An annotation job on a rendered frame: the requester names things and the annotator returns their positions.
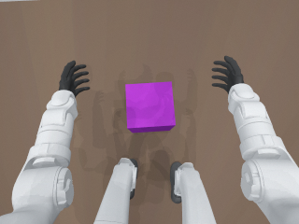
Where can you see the carton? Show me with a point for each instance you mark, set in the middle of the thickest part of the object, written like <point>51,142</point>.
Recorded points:
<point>150,107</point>

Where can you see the robot left hand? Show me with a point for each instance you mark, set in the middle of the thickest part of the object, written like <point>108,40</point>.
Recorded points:
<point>68,83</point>

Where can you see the right robot forearm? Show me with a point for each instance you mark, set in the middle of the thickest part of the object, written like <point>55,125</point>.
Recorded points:
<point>254,127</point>

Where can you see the left robot forearm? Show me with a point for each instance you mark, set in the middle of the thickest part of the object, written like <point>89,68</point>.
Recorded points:
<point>53,139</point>

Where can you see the robot right upper arm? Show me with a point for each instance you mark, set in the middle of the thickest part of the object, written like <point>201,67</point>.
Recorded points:
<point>274,185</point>

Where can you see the robot left foot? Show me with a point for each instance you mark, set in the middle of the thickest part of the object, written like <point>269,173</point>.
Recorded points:
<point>132,193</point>

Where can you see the robot right hand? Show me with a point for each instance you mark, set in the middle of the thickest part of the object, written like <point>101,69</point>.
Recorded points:
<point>233,73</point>

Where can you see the robot foot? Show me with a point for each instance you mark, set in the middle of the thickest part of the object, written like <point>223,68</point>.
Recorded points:
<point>173,169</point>
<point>132,193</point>

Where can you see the robot right foot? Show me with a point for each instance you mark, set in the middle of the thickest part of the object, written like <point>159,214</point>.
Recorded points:
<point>173,169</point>

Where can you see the robot left upper arm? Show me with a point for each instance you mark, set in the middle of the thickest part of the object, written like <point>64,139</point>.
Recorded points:
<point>40,195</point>

